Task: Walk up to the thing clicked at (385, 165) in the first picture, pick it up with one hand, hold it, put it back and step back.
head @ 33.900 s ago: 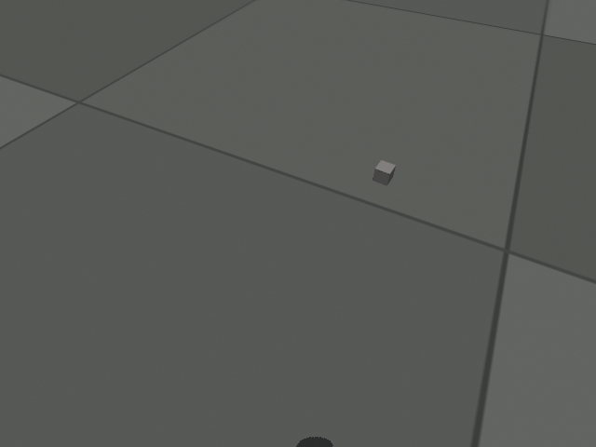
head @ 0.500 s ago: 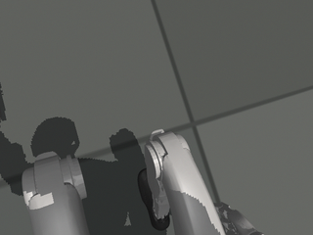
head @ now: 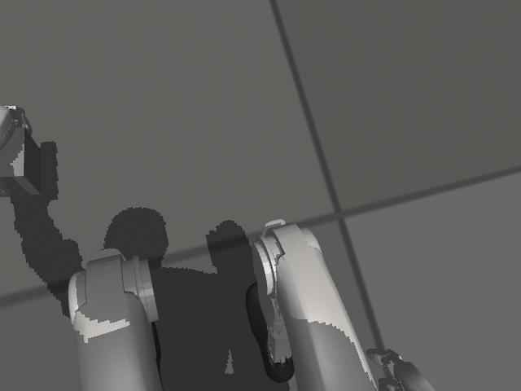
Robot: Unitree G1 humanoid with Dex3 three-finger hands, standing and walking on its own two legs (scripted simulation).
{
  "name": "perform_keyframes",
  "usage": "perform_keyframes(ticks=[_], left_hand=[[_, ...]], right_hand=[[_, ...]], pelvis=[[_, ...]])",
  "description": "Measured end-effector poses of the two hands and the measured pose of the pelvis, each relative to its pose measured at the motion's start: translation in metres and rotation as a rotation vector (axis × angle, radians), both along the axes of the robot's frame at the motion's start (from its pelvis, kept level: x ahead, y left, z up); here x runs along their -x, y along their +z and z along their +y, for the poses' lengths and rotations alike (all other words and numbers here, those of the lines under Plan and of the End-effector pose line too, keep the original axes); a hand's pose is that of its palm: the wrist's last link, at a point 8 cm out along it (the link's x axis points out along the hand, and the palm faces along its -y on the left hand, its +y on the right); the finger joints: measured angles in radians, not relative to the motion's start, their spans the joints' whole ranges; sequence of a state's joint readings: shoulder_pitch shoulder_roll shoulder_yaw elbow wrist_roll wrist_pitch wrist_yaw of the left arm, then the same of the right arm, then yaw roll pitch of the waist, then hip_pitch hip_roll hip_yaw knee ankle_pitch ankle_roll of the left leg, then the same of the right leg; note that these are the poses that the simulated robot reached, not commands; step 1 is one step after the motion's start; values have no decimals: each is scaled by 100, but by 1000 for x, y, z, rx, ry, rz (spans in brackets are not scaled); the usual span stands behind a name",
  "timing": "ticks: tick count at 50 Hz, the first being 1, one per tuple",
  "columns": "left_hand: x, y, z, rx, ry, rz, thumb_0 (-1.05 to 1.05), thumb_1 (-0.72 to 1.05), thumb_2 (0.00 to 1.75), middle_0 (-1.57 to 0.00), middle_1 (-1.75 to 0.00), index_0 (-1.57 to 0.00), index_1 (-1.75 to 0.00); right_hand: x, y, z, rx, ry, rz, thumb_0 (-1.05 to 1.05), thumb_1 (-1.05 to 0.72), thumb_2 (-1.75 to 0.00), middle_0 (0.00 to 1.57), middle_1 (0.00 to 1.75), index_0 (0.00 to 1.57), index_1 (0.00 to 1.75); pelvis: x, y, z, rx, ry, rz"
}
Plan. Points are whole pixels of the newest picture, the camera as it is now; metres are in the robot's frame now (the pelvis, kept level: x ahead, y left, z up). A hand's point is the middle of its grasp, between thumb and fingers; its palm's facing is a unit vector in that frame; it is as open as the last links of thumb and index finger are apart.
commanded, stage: lift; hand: left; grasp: from above
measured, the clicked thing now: (2, 163) +0.48 +0.32 -0.18
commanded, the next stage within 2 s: hold in 1.64 s
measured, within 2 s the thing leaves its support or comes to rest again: neither
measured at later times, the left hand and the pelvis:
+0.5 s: hand out of the picture +0.42 +0.32 -0.02, palm faces -0.46 -0.07 -0.89, open 10.4 cm; pelvis +0.00 +0.00 +0.08, yaw +3 degrees
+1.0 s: hand out of the picture +0.35 +0.30 +0.18, palm faces -0.43 -0.10 -0.90, open 10.4 cm; pelvis +0.01 +0.00 +0.25, yaw +7 degrees
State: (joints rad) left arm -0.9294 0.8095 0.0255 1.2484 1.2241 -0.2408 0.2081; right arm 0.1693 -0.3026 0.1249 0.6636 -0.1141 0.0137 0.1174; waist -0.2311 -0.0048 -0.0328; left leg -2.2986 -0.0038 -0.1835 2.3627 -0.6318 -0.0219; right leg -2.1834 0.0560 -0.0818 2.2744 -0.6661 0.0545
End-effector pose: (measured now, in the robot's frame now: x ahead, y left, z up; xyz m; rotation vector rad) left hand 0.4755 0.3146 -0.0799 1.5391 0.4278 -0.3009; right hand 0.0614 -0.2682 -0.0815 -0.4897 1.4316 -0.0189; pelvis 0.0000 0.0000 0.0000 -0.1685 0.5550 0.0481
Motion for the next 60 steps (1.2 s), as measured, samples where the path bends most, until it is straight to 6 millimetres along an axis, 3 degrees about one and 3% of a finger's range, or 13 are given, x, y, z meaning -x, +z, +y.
perform_keyframes(ticks=[7, 13, 28, 38, 51, 60], left_hand=[[5, 17, 0, 11, 37, 4, -3, -8, 48, -72, -51, -74, -49], [19, 41, 1, 19, 50, 32, -3, -8, 48, -72, -51, -74, -49], [58, 135, 3, 40, 37, 8, -3, -8, 48, -72, -51, -74, -49], [90, 213, -6, 53, 40, -11, -3, -8, 48, -72, -51, -74, -49], [124, 330, -16, 59, 62, -17, -3, -7, 48, -71, -52, -73, -50], [132, 382, -22, 59, 64, 13, -3, -7, 47, -70, -52, -72, -50]], right_hand=[[7, 7, 3, -10, -50, 3, 0, -93, -90, 20, 30, 20, 30], [2, 18, 6, -30, -80, -22, 0, -93, -91, 21, 30, 20, 30], [-52, 69, 10, -58, -66, -176, 1, -92, -90, 21, 30, 20, 30], [-81, 128, 18, -80, -75, -276, 1, -92, -90, 21, 30, 20, 30], [-92, 230, 27, -101, -118, -376, 1, -92, -90, 21, 30, 20, 30], [-94, 285, 24, -98, -140, -417, 1, -92, -90, 21, 30, 21, 30]], pelvis=[[1, 11, 0, -9, 8, 14], [1, 29, 0, -21, 17, 27], [0, 92, 0, -50, 36, 21], [-3, 154, -1, -72, 50, -32], [-16, 256, 1, -111, 70, -162], [-30, 309, 3, -131, 75, -234]])
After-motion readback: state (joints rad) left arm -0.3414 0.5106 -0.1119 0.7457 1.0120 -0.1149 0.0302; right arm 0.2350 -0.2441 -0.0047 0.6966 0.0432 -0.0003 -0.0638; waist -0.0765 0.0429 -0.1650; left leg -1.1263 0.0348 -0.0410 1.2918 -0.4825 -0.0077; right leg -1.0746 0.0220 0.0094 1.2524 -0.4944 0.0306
